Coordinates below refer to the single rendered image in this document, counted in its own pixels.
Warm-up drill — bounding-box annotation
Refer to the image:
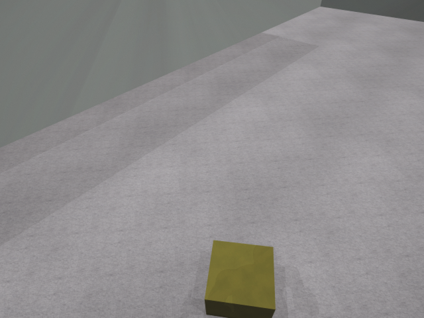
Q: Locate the carton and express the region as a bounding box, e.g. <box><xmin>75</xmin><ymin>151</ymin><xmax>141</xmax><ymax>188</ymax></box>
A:
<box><xmin>205</xmin><ymin>240</ymin><xmax>276</xmax><ymax>318</ymax></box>

